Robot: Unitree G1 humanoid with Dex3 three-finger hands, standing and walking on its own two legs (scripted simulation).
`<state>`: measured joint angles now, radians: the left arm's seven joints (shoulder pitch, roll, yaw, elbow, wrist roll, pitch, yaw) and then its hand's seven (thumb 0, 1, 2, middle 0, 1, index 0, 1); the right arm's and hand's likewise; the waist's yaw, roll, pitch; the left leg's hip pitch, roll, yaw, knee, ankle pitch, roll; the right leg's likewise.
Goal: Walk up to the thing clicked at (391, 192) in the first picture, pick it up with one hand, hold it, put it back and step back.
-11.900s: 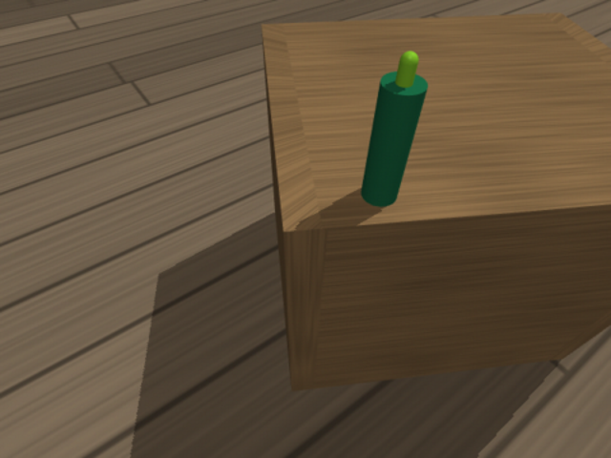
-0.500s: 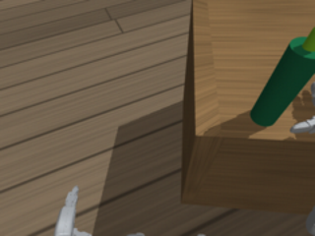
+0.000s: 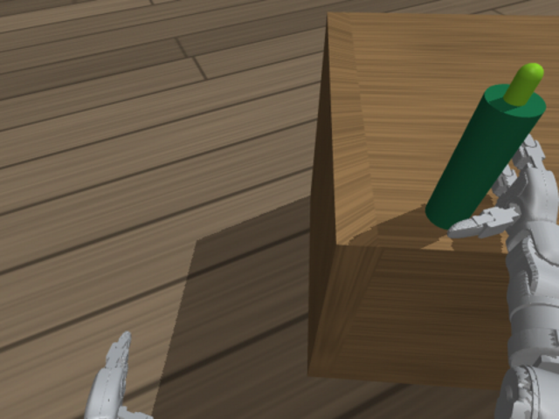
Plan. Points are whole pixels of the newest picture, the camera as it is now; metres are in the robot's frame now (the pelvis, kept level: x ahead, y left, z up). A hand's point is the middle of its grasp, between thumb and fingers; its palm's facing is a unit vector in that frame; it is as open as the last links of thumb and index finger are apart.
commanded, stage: rest palm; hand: right
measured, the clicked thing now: (480, 155) +0.42 -0.22 +0.17
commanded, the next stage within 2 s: close in 0.22 s
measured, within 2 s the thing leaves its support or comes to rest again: leaves its support in 1.38 s
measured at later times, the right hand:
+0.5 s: hand (462, 194) +0.40 -0.21 +0.11, palm faces +0.18 +0.98 +0.02, open 17.0 cm
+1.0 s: hand (459, 190) +0.41 -0.22 +0.11, palm faces +0.16 +0.99 +0.02, open 10.4 cm
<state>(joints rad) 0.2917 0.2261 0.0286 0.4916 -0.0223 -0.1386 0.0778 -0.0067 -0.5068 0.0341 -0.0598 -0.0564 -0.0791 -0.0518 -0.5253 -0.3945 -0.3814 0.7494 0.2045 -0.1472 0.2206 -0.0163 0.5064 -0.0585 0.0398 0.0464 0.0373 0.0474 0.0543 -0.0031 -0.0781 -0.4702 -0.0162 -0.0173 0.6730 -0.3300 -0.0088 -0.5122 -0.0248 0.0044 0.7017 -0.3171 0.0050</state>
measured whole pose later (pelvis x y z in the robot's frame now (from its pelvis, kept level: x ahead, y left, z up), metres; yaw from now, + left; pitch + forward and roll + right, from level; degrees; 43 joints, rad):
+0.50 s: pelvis -0.01 +0.00 +0.00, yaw +0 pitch +6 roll +0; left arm 0.30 0.22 0.05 0.47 -0.03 -0.11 0.06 -0.01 -0.54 0.06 -0.05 -0.05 -0.06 -0.06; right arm -0.51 -0.34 -0.33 0.70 0.18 -0.14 0.10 -0.02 0.56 -0.03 0.21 0.11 0.21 0.11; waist 0.05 0.00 -0.06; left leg -0.46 -0.01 -0.02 0.68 -0.33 -0.01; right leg -0.49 -0.02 0.00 0.69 -0.30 0.01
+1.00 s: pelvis +0.00 +0.00 +0.00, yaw +0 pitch +7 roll +0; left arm 0.32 0.22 0.04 0.40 -0.03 -0.10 0.05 -0.01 -0.52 0.05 -0.05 -0.05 -0.06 -0.05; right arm -0.51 -0.35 -0.35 0.76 0.19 -0.17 0.15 -0.01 0.19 -0.42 0.83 0.62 0.83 0.62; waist 0.06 -0.01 -0.08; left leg -0.48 -0.01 -0.02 0.70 -0.35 -0.01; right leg -0.51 -0.02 0.00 0.71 -0.32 0.01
